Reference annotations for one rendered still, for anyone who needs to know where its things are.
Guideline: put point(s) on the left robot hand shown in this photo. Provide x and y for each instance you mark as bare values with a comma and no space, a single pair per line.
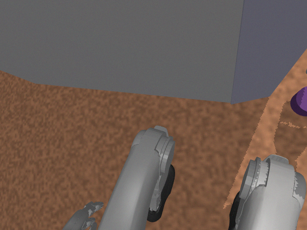
80,220

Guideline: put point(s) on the tin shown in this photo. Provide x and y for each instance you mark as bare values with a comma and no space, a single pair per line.
299,102

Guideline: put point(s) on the right robot foot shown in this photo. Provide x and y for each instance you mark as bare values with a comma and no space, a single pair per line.
233,212

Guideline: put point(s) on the left robot foot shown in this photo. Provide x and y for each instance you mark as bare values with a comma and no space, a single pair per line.
154,216

